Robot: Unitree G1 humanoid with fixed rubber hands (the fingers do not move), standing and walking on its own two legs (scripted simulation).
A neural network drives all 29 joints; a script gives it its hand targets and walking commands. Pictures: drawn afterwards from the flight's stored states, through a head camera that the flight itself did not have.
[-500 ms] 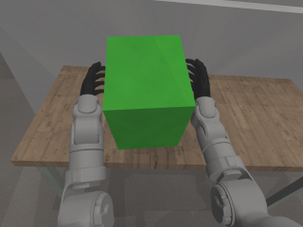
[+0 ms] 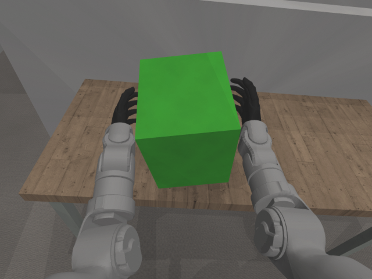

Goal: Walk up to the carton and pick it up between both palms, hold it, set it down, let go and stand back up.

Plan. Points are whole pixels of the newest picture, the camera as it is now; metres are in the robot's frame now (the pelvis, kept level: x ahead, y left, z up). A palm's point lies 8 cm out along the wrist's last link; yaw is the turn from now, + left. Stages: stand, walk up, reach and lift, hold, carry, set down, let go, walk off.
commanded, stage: set down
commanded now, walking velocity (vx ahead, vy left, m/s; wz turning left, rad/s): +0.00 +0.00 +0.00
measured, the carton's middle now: (187, 125) +0.43 -0.01 +0.10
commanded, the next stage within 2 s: none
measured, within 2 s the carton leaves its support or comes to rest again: neither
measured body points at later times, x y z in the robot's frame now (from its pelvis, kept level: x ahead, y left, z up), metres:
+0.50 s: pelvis +0.01 +0.00 +0.00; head +0.01 +0.02 +0.45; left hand +0.42 +0.14 +0.11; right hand +0.44 -0.14 +0.14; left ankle +0.01 +0.12 -0.75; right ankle -0.01 -0.10 -0.75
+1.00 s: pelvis +0.01 +0.00 +0.00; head +0.04 +0.01 +0.45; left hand +0.44 +0.13 +0.09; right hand +0.45 -0.15 +0.12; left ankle +0.01 +0.12 -0.75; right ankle -0.01 -0.10 -0.75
